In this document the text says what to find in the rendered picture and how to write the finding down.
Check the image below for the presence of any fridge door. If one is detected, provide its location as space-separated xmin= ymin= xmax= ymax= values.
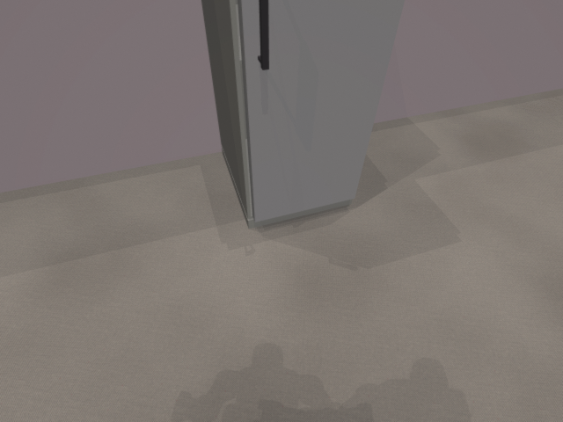
xmin=238 ymin=0 xmax=405 ymax=222

